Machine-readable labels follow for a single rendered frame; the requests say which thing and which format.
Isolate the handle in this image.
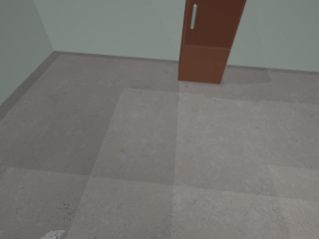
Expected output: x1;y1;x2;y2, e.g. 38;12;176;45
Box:
190;4;197;29

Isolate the cupboard door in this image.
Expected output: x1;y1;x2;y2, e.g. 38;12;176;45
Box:
184;0;244;48

